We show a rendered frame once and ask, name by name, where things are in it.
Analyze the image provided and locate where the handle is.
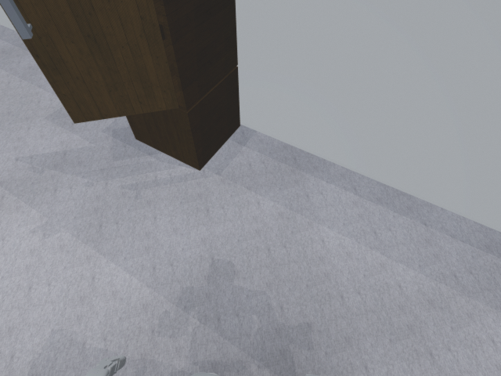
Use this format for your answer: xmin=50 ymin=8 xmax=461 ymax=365
xmin=0 ymin=0 xmax=33 ymax=40

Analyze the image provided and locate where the cupboard door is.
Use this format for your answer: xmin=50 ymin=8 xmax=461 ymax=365
xmin=0 ymin=0 xmax=178 ymax=124

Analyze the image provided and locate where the left robot hand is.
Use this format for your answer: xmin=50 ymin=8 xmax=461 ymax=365
xmin=85 ymin=356 xmax=126 ymax=376

